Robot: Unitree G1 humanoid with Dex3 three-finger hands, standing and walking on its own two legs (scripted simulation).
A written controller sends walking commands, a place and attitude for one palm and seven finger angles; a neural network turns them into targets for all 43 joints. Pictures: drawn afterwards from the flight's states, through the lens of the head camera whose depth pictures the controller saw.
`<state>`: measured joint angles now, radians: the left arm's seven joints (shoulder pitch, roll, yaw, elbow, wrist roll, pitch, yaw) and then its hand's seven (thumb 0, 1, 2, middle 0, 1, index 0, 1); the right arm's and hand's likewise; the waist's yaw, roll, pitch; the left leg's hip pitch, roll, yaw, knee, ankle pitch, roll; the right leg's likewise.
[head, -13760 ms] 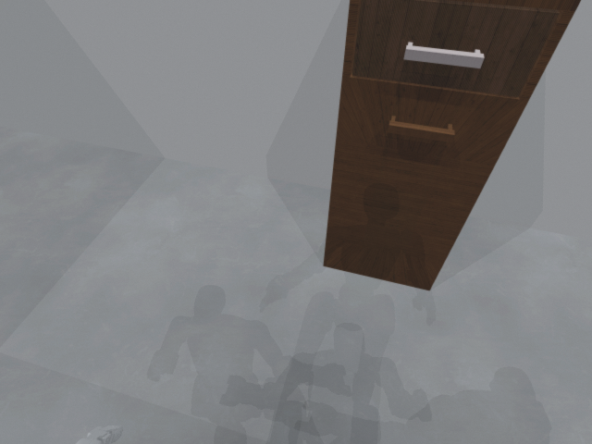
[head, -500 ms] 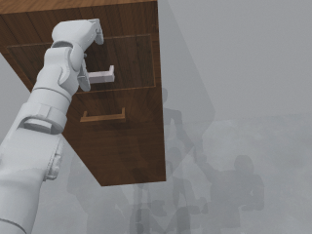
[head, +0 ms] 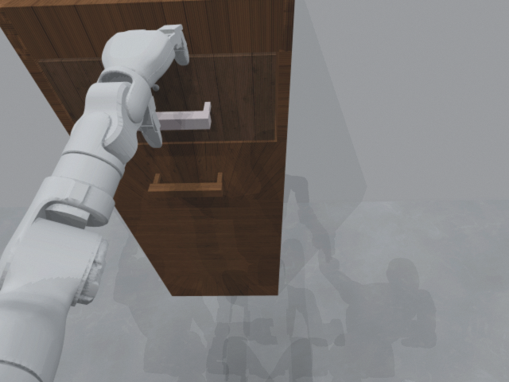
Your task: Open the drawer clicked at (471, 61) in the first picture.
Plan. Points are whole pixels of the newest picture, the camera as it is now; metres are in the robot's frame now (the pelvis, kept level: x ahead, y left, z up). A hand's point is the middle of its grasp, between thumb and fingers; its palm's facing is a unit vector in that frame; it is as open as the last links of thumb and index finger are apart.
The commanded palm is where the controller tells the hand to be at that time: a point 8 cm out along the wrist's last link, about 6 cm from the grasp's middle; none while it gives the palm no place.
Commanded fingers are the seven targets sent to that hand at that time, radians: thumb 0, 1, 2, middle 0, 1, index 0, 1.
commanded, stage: move the hooked fingers above the handle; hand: left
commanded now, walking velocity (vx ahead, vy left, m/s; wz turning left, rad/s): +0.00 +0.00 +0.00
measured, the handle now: (166, 114) +0.52 +0.18 +0.15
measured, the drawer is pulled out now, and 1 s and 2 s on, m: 0.00 0.00 0.00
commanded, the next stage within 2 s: none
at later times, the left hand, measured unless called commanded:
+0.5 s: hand (151, 114) +0.45 +0.17 +0.21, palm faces +0.12 -0.01 -0.99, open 13.9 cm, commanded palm +0.44 +0.18 +0.26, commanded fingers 0.00 -0.50 0.30 -0.30 -1.20 -0.30 -1.20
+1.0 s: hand (173, 118) +0.46 +0.14 +0.19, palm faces +0.07 -0.01 -1.00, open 13.8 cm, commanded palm +0.45 +0.18 +0.26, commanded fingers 0.00 -0.50 0.30 -0.30 -1.20 -0.30 -1.20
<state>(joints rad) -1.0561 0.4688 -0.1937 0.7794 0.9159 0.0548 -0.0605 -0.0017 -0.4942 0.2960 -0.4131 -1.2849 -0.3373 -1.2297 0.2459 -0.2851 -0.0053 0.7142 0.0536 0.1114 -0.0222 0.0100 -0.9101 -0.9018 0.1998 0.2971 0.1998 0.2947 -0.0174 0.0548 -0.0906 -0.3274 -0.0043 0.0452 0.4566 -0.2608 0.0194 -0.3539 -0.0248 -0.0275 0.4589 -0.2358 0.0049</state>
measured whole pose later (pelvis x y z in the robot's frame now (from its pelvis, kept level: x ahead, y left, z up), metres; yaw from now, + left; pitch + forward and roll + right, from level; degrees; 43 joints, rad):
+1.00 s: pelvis +0.00 -0.01 +0.00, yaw +0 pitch +6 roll +1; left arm -0.90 0.47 -0.18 0.66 0.94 -0.04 -0.08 0.00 -0.49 0.30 -0.32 -1.20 -0.33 -1.21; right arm 0.22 -0.26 -0.01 0.66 0.05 0.11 -0.04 0.01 -0.91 -0.90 0.20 0.30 0.20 0.29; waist -0.01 0.06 -0.05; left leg -0.30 0.01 0.05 0.46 -0.26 0.00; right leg -0.34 -0.01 -0.03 0.49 -0.25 -0.01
